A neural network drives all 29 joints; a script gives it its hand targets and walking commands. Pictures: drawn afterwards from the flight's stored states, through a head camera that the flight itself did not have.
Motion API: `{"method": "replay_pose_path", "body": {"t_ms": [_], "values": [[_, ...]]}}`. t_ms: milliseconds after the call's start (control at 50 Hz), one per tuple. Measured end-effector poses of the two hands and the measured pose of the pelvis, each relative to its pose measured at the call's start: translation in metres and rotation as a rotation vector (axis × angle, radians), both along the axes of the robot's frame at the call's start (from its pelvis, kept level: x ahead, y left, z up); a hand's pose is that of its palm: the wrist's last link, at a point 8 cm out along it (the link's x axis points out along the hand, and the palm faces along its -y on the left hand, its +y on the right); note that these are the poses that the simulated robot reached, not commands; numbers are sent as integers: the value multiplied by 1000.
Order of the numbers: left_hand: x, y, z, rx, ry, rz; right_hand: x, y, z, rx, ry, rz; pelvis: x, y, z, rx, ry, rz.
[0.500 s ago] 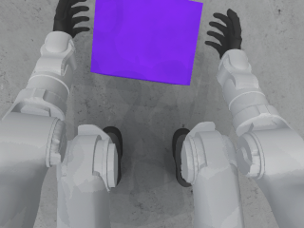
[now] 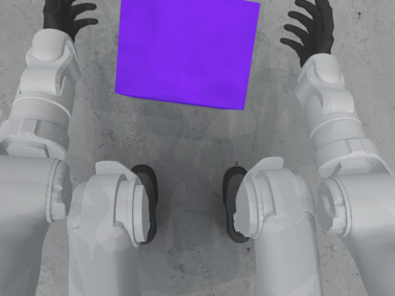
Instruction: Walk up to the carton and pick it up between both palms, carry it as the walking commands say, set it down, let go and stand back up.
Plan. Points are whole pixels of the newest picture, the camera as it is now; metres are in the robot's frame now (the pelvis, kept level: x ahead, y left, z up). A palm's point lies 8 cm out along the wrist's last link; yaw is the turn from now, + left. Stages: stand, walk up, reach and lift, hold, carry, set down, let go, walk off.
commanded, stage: set down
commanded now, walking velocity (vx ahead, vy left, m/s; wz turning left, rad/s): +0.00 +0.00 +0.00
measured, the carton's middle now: (185, 58) +0.50 +0.03 -0.27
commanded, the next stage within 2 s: let go in 1.30 s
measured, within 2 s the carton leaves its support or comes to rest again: neither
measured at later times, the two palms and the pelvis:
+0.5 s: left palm out of the picture +0.52 +0.23 -0.02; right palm (387, 23) +0.50 -0.18 -0.01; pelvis +0.01 +0.00 +0.10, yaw +1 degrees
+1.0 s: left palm out of the picture +0.52 +0.25 +0.14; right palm out of the picture +0.50 -0.18 +0.14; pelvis +0.03 +0.01 +0.23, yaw +2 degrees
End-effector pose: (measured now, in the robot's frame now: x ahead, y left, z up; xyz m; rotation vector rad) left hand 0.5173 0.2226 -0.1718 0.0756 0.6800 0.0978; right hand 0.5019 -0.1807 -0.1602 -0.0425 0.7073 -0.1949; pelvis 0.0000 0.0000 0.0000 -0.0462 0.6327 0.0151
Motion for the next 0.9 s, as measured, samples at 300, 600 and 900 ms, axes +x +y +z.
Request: {"method": "replay_pose_path", "body": {"t_ms": [300,600,900], "values": [[1,11,95,15,-30,1,-8,12,82,14,-33,-14,4,1,54,-3,66,14],[4,15,185,9,-59,-22,-4,5,177,3,-74,-14,12,3,122,-8,127,19],[5,23,281,6,-64,-29,-5,-1,271,1,-82,-9,26,5,202,-3,135,27]]}}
